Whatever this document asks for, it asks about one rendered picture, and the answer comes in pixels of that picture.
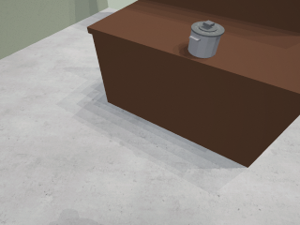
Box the table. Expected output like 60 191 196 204
87 0 300 168

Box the knob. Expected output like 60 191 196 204
202 20 215 28

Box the pot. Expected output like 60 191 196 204
187 30 221 58

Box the lid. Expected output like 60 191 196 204
191 21 225 38

